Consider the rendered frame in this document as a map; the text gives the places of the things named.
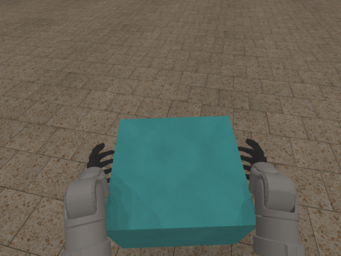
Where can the robot left hand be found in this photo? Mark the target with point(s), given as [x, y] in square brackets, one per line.
[95, 157]

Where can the right robot forearm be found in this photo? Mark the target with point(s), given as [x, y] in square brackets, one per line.
[276, 201]

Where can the left robot forearm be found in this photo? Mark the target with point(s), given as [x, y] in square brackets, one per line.
[84, 208]

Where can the carton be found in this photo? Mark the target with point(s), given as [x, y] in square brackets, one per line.
[178, 182]

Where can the robot right hand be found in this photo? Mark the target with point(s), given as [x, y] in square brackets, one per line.
[256, 153]

